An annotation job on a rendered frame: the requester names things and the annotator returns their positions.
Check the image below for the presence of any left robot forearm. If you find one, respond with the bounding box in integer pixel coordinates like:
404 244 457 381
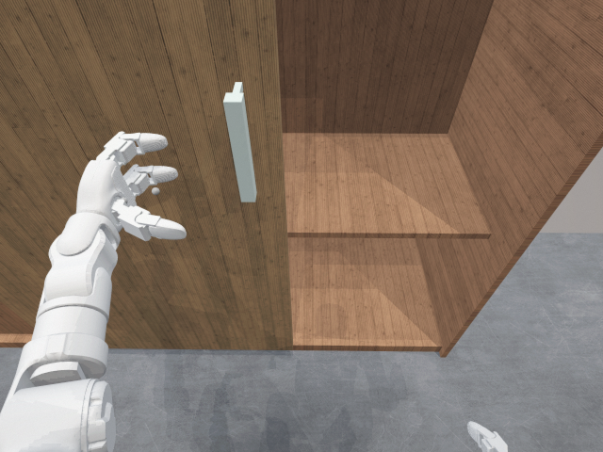
0 212 121 427

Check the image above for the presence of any handle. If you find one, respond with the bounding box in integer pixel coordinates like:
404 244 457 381
223 82 257 202

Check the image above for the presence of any wardrobe door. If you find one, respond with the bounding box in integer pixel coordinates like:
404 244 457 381
0 301 34 334
0 0 293 350

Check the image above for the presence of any robot left upper arm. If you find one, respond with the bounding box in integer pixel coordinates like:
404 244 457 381
0 379 116 452

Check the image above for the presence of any robot left hand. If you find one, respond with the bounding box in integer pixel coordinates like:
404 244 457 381
76 132 187 241

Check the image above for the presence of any robot right hand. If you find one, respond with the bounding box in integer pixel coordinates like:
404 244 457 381
467 421 508 452

